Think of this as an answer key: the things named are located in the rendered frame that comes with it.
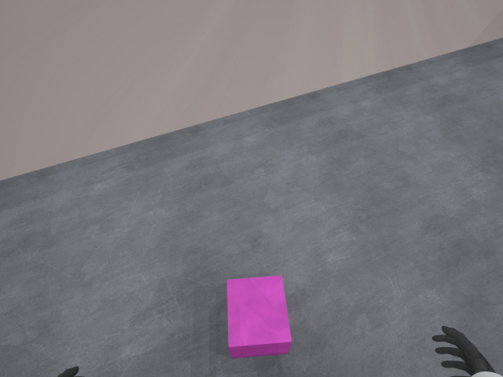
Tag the carton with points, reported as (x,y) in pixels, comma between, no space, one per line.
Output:
(257,317)

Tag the robot right hand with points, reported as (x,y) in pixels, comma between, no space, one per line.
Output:
(474,361)

